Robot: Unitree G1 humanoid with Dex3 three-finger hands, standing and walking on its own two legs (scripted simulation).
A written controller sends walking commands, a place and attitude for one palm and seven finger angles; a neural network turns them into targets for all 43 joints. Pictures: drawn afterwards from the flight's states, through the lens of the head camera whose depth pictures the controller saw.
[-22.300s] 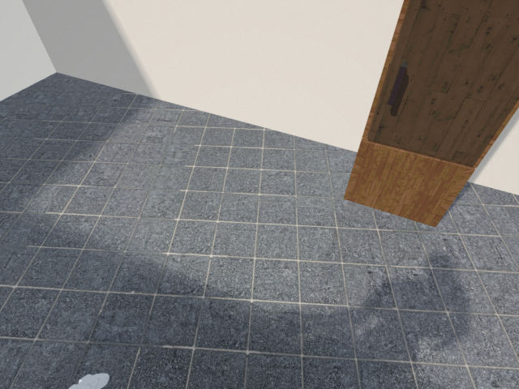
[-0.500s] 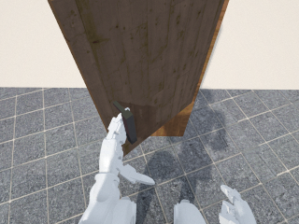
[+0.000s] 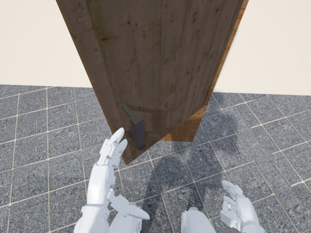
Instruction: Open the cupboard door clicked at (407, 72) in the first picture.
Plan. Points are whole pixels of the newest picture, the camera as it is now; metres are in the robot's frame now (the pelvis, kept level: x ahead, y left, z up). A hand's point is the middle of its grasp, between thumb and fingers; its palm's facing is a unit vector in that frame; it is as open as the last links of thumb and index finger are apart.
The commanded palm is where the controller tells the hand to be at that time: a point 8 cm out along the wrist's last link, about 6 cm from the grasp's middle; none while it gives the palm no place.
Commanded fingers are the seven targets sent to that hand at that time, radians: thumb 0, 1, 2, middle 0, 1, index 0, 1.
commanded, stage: slide the hand sideways off the handle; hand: left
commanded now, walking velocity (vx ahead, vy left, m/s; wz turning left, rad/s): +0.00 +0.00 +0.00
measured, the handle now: (133, 128) +0.36 +0.08 +0.05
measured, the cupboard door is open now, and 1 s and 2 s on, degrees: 42 42 42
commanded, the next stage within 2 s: draw the hand back to the body in 0.34 s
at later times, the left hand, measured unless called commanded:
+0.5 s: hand (111, 191) +0.21 +0.11 +0.04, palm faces +0.00 -1.00 -0.02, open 16.3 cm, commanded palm +0.18 +0.17 +0.05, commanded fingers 0.00 -0.50 0.30 -0.15 -0.30 -0.15 -0.30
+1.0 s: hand (66, 178) +0.21 +0.17 +0.14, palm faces +0.04 -0.99 -0.16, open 16.0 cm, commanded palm +0.18 +0.23 +0.16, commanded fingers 0.00 -0.19 0.44 -0.16 -0.30 -0.16 -0.30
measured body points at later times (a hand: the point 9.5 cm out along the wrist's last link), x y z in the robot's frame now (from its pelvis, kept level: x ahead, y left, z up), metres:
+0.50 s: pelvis +0.00 -0.02 -0.01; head +0.09 -0.02 +0.43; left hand +0.21 +0.17 +0.04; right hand +0.20 -0.24 -0.10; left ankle +0.02 +0.11 -0.62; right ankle +0.02 -0.11 -0.62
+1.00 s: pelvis +0.02 -0.01 +0.05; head +0.04 -0.01 +0.50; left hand +0.20 +0.22 +0.15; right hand +0.20 -0.25 -0.01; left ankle +0.02 +0.11 -0.62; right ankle +0.02 -0.11 -0.62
